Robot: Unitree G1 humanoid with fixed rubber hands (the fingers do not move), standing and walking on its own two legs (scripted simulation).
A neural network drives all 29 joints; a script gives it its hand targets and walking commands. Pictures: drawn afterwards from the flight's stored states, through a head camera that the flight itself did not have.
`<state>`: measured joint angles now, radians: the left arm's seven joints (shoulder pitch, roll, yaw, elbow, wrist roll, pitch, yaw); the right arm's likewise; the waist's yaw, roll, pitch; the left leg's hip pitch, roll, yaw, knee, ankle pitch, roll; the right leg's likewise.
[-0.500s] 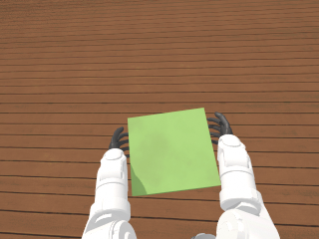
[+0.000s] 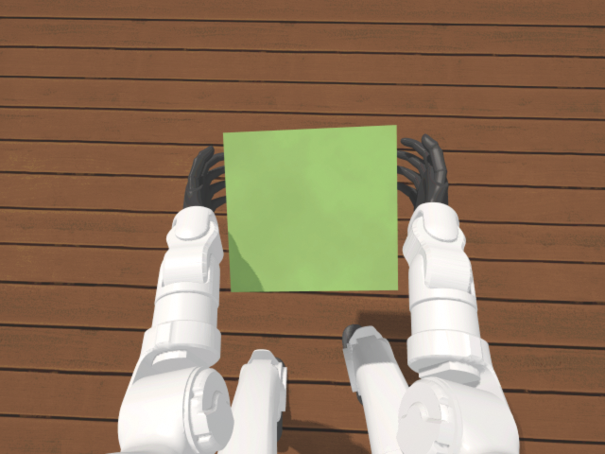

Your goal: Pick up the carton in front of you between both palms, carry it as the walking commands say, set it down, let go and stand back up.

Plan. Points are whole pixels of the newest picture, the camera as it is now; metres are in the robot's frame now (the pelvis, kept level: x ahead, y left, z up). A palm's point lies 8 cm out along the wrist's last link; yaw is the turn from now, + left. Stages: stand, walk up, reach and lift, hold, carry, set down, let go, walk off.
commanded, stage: set down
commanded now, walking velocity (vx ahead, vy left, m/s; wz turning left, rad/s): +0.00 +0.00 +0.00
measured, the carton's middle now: (314, 207) +0.44 -0.04 -0.17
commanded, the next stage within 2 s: none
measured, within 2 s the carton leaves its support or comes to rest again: rests again in 1.88 s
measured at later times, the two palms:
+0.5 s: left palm (229, 207) +0.48 +0.11 -0.24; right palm (397, 223) +0.41 -0.18 -0.23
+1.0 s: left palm (246, 209) +0.52 +0.10 -0.40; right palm (379, 236) +0.42 -0.18 -0.38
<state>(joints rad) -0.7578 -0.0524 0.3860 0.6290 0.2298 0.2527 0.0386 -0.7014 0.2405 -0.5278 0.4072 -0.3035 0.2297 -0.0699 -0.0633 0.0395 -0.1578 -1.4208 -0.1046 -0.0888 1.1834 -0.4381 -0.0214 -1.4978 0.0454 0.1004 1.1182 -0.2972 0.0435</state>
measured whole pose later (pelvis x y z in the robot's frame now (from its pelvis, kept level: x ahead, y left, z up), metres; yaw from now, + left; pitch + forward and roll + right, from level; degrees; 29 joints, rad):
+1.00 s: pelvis -0.05 +0.02 -0.22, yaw -2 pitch +47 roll -5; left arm -1.52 0.32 -0.02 1.17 0.08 0.23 0.09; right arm -1.18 0.14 -0.65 0.62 -0.14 0.19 -0.20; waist -0.16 0.00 0.13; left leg -2.24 -0.18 -0.07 2.02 -0.59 -0.02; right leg -2.28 0.09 0.08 1.88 -0.43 0.14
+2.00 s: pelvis -0.03 +0.02 -0.26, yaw -4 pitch +44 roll -8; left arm -1.54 0.30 0.13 1.21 0.25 0.17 -0.04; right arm -1.27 0.00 -0.72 0.88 -0.16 0.16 -0.08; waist -0.15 -0.04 0.19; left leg -2.28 -0.11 -0.06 2.21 -0.69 0.03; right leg -2.30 0.09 0.03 2.04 -0.52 0.14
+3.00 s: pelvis -0.04 +0.00 -0.17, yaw -3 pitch +45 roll -4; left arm -1.48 0.54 -0.04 1.16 -0.04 0.18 -0.10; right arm -1.03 0.02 -0.35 0.61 0.11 0.18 -0.26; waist -0.19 0.00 0.07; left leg -2.06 -0.02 -0.04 1.86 -0.59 0.01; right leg -2.10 0.05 0.00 1.73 -0.42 0.05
